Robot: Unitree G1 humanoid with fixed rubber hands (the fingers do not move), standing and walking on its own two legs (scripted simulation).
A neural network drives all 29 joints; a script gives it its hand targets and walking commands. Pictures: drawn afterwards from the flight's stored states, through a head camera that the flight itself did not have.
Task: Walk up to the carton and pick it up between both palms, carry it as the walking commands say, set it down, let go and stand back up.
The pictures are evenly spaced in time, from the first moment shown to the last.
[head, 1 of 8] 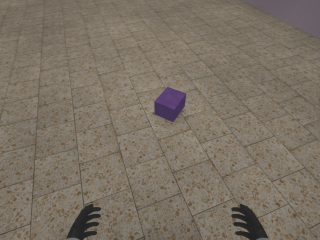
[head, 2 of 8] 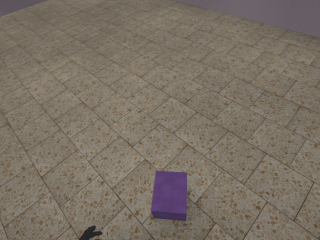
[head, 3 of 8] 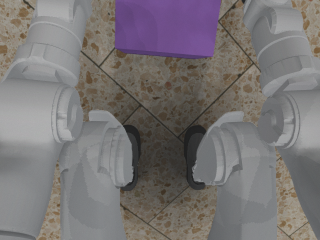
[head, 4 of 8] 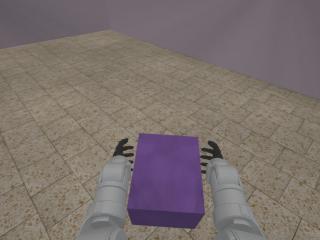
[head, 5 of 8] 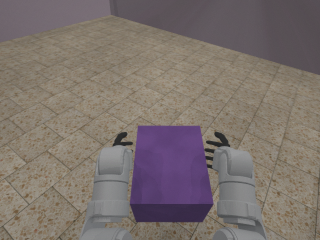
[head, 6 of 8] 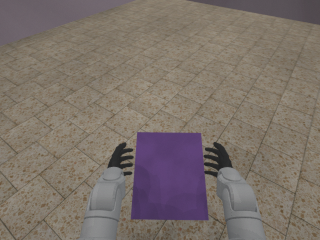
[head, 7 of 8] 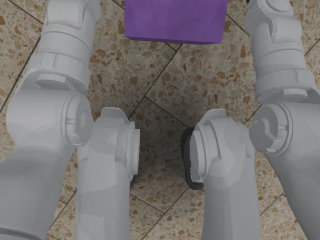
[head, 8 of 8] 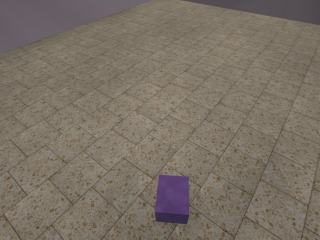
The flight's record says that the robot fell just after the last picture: no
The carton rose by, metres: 0.73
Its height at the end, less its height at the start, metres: +0.00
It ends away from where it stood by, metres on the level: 1.11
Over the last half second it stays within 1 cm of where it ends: yes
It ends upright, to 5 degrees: yes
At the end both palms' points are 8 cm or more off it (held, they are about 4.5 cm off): yes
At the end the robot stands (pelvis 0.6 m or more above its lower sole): yes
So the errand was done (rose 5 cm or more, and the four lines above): yes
